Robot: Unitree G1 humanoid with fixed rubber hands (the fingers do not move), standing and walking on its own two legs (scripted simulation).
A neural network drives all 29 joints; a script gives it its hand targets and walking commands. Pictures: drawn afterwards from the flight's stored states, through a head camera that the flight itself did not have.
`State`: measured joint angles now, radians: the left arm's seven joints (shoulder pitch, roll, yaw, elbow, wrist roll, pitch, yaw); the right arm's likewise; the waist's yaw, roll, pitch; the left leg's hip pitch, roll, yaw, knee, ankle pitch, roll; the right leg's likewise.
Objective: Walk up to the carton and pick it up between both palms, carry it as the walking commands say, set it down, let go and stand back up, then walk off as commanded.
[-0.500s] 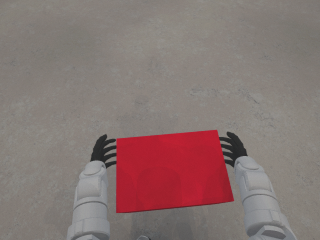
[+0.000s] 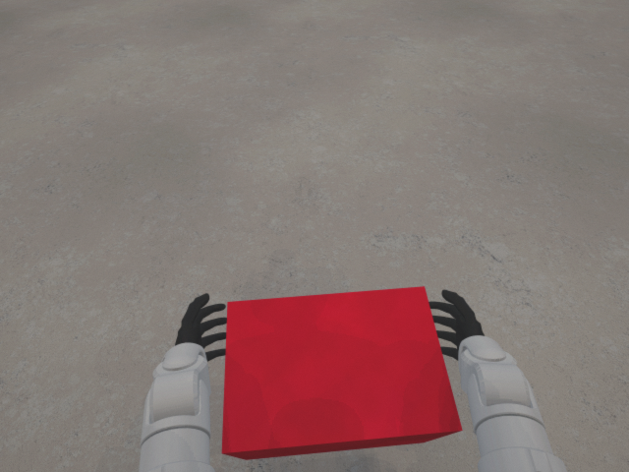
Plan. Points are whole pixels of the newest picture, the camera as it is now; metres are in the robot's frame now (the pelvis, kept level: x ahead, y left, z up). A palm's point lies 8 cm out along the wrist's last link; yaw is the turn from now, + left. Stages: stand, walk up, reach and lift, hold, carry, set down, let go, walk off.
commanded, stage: reach and lift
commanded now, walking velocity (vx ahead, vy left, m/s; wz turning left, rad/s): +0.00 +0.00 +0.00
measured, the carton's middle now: (331, 376) +0.30 +0.04 -0.09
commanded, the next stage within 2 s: hold in 1.92 s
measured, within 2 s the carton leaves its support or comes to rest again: neither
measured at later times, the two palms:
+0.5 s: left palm (187, 337) +0.26 +0.22 +0.05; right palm (487, 342) +0.30 -0.14 +0.05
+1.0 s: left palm (212, 317) +0.29 +0.19 +0.06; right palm (519, 340) +0.30 -0.17 +0.06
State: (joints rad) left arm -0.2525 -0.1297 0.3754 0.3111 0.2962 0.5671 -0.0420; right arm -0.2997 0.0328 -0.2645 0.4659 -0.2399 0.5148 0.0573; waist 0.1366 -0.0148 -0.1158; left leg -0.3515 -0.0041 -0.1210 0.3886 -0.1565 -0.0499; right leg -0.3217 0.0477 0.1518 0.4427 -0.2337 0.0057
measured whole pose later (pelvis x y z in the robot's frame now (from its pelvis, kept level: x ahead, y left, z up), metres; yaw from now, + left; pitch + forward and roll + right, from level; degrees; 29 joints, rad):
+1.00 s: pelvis +0.01 +0.01 +0.01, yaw +0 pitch -2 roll +0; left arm -0.25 -0.15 0.30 0.21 0.31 0.71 -0.06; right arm -0.26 0.04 -0.30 0.28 -0.26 0.69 0.08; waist 0.04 -0.01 -0.08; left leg -0.07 0.00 -0.10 0.22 -0.11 -0.03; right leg -0.03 0.02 0.15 0.24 -0.17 0.01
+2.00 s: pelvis +0.00 +0.02 +0.01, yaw +1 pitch -4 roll +0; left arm -0.23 -0.14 0.29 0.21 0.32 0.73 -0.06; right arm -0.20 0.07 -0.32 0.23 -0.27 0.71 0.10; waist 0.00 -0.02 -0.06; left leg -0.07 -0.01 -0.11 0.25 -0.11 -0.02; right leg -0.01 0.01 0.14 0.23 -0.16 0.02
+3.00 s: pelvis -0.05 -0.09 +0.00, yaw -9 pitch +6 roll +3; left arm -0.17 -0.14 0.20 -0.25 0.18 1.11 0.09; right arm -0.14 0.10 -0.22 -0.31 -0.04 1.17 -0.16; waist -0.03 -0.01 -0.16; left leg -0.42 0.00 0.05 0.77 -0.45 -0.01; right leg -0.43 0.08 -0.05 0.40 -0.08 -0.13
